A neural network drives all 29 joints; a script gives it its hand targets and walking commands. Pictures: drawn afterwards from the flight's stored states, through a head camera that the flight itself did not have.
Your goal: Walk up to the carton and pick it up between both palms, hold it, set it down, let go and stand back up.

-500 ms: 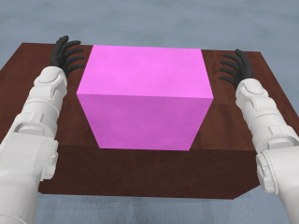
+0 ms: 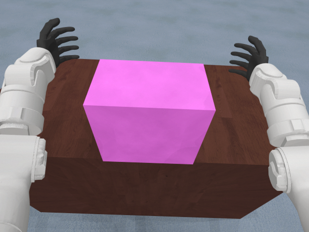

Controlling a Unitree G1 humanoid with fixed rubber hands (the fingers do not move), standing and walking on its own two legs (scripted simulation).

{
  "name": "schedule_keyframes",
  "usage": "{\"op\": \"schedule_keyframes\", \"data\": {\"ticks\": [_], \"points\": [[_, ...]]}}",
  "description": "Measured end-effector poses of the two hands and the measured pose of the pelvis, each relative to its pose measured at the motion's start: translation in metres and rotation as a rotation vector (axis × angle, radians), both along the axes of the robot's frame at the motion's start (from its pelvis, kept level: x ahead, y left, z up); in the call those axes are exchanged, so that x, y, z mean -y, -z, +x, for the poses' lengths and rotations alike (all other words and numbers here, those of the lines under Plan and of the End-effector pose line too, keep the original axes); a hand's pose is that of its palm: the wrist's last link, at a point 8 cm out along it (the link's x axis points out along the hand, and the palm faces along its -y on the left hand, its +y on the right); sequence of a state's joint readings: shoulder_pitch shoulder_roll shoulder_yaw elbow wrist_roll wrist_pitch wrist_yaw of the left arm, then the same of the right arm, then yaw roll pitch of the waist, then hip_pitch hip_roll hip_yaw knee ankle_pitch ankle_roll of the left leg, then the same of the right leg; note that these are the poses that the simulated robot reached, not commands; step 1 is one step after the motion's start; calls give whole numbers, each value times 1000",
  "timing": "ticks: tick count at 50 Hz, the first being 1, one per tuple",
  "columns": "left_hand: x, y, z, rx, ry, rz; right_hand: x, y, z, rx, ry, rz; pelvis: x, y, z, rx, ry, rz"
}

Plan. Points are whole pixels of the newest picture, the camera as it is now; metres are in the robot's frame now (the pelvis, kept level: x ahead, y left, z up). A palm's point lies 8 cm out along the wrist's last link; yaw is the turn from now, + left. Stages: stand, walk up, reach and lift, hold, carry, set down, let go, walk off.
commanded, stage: set down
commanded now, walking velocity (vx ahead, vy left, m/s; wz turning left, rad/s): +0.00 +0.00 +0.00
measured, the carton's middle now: (149, 115) +0.42 +0.02 +0.05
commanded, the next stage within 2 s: none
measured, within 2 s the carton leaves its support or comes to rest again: neither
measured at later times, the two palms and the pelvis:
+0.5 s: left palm (49, 102) +0.38 +0.26 +0.15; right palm (254, 106) +0.36 -0.23 +0.15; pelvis -0.01 +0.00 +0.00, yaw +0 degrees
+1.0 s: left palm (47, 137) +0.32 +0.26 +0.10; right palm (255, 138) +0.30 -0.23 +0.11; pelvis +0.00 +0.00 +0.00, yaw -1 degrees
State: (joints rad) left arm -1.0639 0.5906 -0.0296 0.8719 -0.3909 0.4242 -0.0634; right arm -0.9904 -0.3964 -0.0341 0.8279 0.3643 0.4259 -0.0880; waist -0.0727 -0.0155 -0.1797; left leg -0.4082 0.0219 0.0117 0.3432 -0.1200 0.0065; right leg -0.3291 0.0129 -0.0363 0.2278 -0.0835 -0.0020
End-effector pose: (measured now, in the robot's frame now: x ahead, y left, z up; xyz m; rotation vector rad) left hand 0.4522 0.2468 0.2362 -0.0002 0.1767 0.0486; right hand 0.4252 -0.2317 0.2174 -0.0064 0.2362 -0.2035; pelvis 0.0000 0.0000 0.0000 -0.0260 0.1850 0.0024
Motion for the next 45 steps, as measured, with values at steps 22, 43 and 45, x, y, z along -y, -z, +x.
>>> {"op": "schedule_keyframes", "data": {"ticks": [22,43,45], "points": [[-10,82,-61,-75,4,2,-1,67,-59,-20,13,28,0,-2,-6,111,-7,3],[-16,117,-113,-86,3,23,-2,98,-104,-17,3,29,-1,-3,-3,172,0,5],[-15,123,-120,-93,5,24,-1,102,-110,-15,3,27,-1,-3,-2,173,4,5]]}}
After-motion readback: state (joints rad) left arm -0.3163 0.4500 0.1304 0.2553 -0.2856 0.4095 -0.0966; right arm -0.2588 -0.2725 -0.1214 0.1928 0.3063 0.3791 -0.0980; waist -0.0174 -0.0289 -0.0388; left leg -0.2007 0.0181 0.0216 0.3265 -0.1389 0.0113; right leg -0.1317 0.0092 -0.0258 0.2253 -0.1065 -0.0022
